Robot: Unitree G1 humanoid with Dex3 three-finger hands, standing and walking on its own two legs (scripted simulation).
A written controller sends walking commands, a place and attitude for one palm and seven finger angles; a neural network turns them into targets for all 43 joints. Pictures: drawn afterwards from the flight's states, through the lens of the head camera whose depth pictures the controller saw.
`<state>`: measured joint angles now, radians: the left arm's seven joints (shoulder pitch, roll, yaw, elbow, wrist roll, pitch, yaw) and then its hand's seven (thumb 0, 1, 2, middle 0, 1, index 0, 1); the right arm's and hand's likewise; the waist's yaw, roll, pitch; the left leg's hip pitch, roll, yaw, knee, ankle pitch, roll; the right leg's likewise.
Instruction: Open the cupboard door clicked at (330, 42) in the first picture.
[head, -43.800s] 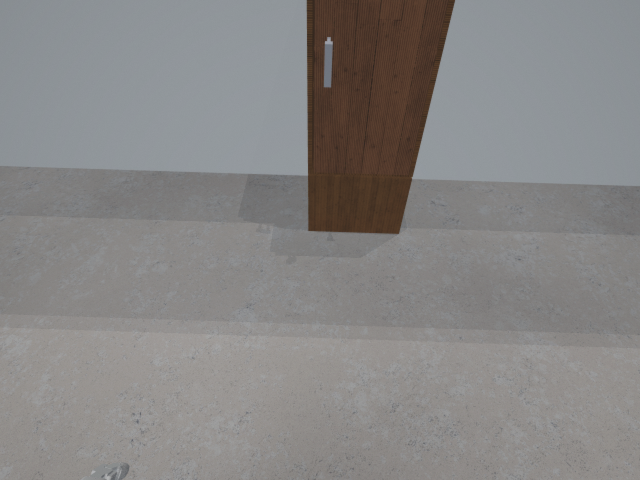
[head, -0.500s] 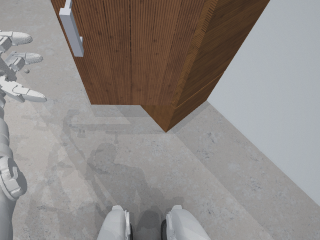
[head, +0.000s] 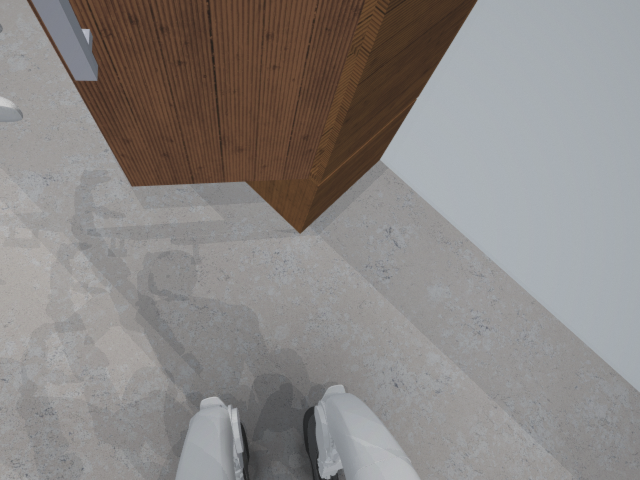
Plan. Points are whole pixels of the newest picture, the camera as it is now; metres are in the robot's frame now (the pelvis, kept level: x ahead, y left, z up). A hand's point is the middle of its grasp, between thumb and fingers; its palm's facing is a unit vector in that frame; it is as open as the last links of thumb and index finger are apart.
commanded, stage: move the hooked fingers beside the handle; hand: left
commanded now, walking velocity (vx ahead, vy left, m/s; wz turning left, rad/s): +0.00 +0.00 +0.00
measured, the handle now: (64, 10) +0.61 +0.20 +0.09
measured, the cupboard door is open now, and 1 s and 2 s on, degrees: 52 52 52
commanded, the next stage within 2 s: slide the fingers in behind the handle in 1.00 s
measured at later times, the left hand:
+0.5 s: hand out of the picture +0.54 +0.26 +0.09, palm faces +0.00 -1.00 -0.01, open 14.0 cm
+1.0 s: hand out of the picture +0.55 +0.27 +0.10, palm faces +0.03 -1.00 -0.01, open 14.0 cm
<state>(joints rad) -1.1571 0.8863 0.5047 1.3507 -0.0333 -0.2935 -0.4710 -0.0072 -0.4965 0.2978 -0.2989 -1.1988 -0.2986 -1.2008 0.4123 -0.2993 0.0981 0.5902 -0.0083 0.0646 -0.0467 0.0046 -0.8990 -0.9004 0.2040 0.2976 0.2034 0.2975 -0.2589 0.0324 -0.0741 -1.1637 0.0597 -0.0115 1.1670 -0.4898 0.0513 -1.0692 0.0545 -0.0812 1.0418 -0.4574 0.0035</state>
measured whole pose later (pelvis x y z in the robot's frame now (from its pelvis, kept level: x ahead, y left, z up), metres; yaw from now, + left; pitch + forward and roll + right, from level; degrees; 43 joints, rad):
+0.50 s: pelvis +0.01 +0.00 +0.01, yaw +1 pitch +25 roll -6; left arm -1.01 0.76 0.46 1.28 -0.07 -0.28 -0.44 -0.01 -0.50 0.30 -0.30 -1.20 -0.30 -1.20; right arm 0.43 -0.29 0.08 0.58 -0.01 0.10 -0.01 0.00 -0.90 -0.90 0.20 0.30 0.20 0.30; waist -0.22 0.04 -0.11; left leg -1.06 0.06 -0.01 1.10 -0.49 0.04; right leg -0.96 0.05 -0.08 0.97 -0.45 0.00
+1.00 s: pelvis +0.00 -0.01 +0.00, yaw +0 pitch +27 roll -6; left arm -1.11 0.87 0.52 1.32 -0.05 -0.31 -0.46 -0.01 -0.50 0.30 -0.30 -1.20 -0.30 -1.20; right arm 0.41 -0.29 0.10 0.60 0.00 0.08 -0.03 0.00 -0.90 -0.90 0.20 0.30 0.20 0.30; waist -0.25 0.04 -0.08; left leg -1.16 0.07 -0.02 1.17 -0.50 0.03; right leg -1.06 0.07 -0.09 1.05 -0.46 -0.01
